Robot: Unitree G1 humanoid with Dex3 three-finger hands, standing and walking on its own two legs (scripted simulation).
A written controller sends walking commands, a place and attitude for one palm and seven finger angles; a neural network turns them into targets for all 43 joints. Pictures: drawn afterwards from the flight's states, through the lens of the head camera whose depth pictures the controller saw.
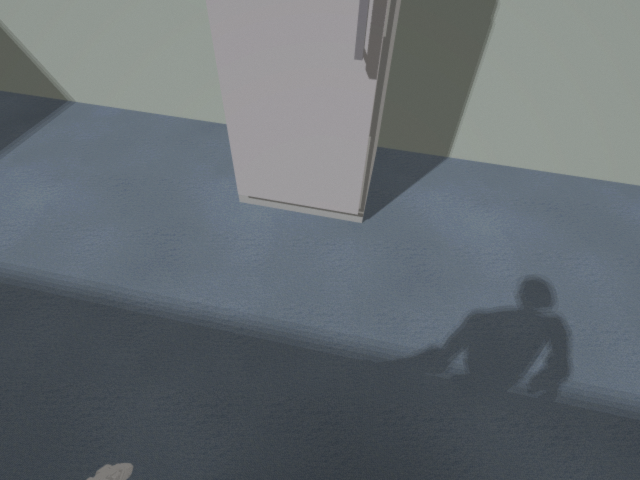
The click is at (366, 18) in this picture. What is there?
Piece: fridge door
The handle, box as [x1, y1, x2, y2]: [354, 0, 369, 59]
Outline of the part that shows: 369,0 360,0 359,2 354,55 355,59 362,59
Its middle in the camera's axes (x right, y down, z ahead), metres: +0.12 -0.71 +0.97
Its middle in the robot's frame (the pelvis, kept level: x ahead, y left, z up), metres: +1.23 -0.04 +0.24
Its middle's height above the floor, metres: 1.01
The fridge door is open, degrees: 0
